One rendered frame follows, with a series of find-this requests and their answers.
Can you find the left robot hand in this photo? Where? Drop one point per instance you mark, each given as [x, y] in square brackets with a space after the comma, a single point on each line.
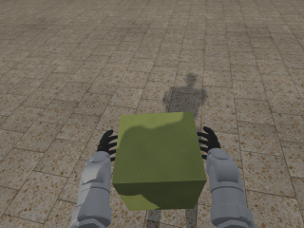
[104, 144]

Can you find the carton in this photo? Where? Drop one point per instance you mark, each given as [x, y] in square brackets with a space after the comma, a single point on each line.
[158, 163]

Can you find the right robot forearm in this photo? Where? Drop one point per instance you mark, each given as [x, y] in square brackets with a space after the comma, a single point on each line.
[229, 207]

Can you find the left robot forearm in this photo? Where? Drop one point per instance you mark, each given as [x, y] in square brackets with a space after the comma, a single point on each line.
[92, 209]

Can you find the right robot hand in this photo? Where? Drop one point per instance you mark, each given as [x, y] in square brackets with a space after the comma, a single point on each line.
[211, 143]

